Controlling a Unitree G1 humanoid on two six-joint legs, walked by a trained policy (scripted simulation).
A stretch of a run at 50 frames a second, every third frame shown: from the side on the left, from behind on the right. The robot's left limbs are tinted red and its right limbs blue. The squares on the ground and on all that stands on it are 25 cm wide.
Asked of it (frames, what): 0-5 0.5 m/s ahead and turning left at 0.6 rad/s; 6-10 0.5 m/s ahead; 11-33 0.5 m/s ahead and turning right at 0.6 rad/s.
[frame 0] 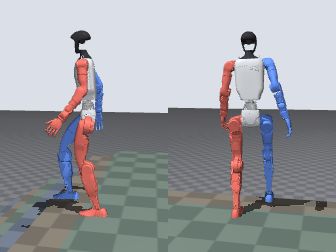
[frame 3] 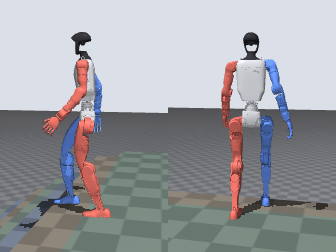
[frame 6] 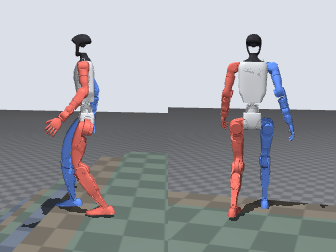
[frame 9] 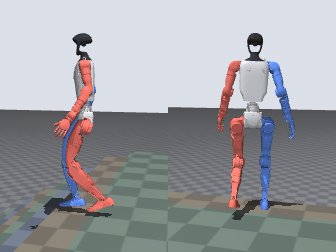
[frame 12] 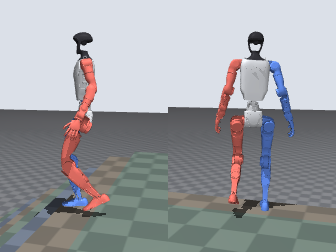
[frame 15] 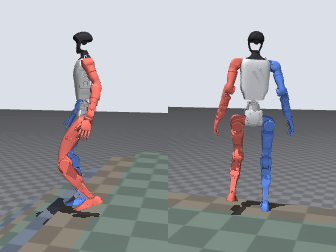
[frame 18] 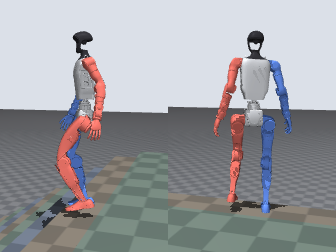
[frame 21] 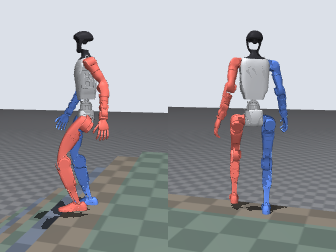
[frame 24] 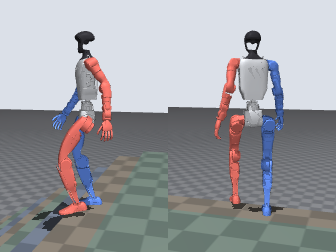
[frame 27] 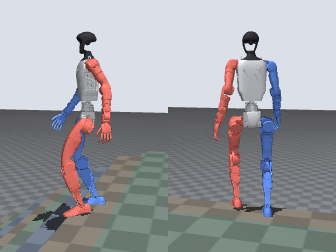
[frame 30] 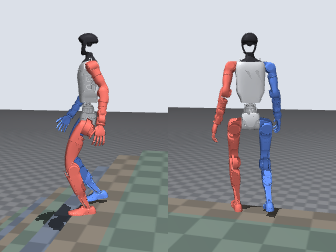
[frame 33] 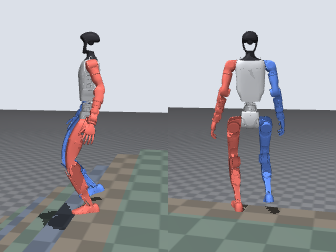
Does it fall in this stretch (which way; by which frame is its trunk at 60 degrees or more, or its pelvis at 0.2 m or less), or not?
no
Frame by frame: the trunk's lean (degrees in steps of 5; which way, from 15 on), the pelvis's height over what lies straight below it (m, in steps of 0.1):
0: 5, 0.8
3: 5, 0.8
6: 5, 0.8
9: 5, 0.8
12: 5, 0.8
15: 5, 0.8
18: 5, 0.8
21: 5, 0.8
24: 0, 0.8
27: 0, 0.8
30: 0, 0.7
33: 0, 0.7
